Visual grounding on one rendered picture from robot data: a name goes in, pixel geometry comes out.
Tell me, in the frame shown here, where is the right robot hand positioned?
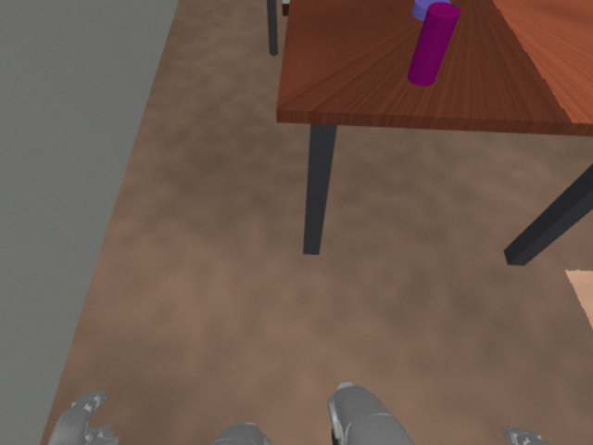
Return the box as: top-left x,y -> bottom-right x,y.
502,427 -> 553,445

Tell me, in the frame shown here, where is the table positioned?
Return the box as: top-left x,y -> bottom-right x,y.
276,0 -> 593,266

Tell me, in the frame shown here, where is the left robot hand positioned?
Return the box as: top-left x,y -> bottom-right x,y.
48,389 -> 120,445

